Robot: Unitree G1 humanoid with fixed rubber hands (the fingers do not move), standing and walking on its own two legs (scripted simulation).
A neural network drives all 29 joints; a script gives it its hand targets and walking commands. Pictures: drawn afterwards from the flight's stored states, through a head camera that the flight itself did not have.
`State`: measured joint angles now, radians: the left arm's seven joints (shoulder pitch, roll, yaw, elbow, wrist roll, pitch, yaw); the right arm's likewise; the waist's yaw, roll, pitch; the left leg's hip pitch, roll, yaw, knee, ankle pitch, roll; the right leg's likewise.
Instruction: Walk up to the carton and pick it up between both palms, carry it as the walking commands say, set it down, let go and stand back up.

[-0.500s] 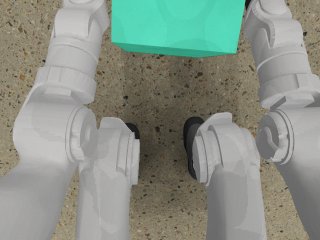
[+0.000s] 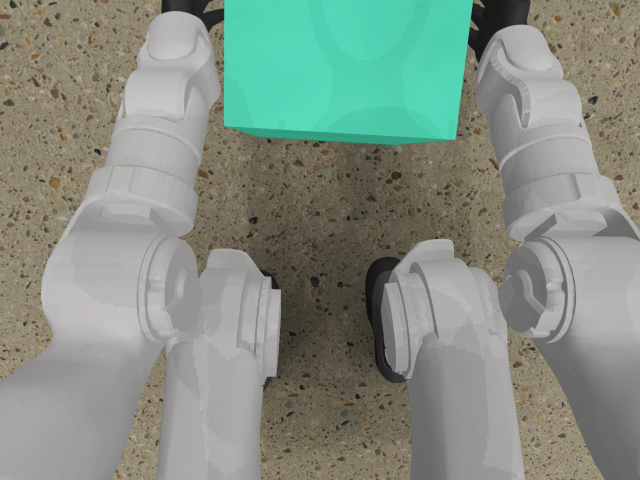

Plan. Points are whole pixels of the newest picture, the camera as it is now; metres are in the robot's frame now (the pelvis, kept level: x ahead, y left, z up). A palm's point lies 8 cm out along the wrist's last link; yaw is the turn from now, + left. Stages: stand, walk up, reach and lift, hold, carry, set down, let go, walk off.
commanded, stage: set down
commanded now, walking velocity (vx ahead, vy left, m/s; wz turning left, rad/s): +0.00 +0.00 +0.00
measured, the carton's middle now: (338, 34) +0.54 -0.03 -0.24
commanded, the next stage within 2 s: none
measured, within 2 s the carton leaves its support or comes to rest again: neither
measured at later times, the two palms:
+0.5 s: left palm (186, 18) +0.54 +0.12 -0.18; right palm (499, 32) +0.52 -0.18 -0.18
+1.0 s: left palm (153, 19) +0.54 +0.15 -0.18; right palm (531, 29) +0.52 -0.21 -0.17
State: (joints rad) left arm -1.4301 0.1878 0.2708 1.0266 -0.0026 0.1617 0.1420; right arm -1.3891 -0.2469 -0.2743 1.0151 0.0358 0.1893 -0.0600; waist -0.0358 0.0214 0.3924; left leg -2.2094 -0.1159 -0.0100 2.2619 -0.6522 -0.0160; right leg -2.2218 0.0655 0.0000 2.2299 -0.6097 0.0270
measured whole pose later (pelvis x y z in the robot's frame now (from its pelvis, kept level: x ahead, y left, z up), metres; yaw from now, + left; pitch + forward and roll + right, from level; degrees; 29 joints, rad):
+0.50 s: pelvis +0.00 +0.00 +0.00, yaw +0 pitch +33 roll -1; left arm -1.44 0.20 0.27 1.05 0.01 0.13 0.12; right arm -1.41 -0.25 -0.30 1.05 0.00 0.15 -0.04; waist -0.04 0.02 0.42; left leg -2.20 -0.12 -0.01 2.27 -0.65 -0.02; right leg -2.21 0.06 0.00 2.24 -0.61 0.03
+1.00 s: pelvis -0.01 -0.01 +0.01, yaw +0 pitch +32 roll +0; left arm -1.44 0.37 0.04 0.97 -0.24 0.12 0.16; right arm -1.42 -0.38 -0.11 1.00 0.25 0.10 -0.13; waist -0.03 -0.01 0.52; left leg -2.14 -0.10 -0.02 2.23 -0.64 -0.03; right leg -2.17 0.07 -0.01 2.20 -0.58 0.01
